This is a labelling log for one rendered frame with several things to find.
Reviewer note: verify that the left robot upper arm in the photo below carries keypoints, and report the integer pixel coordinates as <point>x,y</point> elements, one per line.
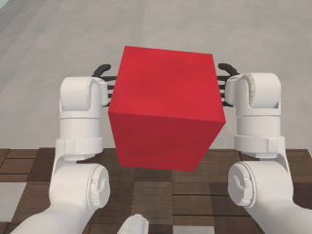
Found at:
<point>76,192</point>

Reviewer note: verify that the left robot hand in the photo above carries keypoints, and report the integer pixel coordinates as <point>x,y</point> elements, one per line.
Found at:
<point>97,74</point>

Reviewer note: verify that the right robot upper arm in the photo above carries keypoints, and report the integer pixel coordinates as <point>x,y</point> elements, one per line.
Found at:
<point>265,190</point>

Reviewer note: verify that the robot left forearm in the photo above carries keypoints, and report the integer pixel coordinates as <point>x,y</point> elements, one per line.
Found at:
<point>80,101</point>

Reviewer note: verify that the right robot hand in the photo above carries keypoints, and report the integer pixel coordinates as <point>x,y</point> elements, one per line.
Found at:
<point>233,72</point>

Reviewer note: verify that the robot right forearm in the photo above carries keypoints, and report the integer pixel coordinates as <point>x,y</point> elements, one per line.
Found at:
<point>257,98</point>

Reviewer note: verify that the carton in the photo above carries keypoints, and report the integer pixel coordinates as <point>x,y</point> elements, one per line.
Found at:
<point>166,109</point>

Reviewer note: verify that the robot left thigh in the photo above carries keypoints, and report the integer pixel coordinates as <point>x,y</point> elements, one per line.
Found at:
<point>134,224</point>

